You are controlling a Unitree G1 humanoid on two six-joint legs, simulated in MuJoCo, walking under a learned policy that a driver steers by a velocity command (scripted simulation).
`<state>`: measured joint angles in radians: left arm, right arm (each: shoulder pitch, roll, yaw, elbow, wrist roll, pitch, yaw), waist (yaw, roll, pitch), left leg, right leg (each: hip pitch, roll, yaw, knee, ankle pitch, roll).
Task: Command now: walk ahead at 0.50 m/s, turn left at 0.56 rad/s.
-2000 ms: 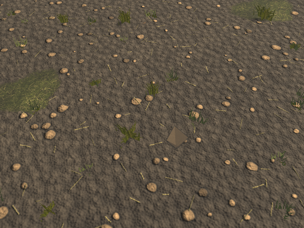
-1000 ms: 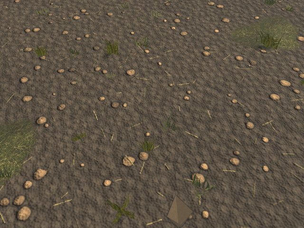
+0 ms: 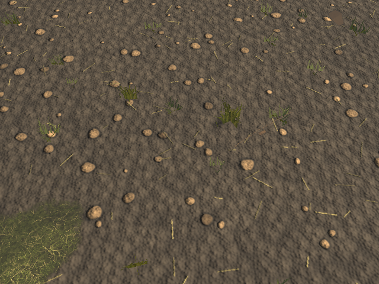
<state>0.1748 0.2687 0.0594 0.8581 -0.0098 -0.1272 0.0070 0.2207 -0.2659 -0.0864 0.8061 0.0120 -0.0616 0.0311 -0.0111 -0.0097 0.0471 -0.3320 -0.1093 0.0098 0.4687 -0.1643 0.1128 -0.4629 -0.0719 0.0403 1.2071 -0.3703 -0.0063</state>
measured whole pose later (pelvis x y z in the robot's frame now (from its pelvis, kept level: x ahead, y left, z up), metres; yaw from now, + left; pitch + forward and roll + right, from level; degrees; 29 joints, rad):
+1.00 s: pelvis +0.45 +0.00 +0.00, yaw +9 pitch +1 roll +0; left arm 0.20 0.27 0.04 0.88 0.00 0.01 0.02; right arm 0.12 -0.20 -0.03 0.78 -0.02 -0.01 0.00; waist 0.01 -0.03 0.02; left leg -0.39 -0.02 0.01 0.48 -0.12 0.03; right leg -0.36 -0.05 0.03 0.76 -0.44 0.06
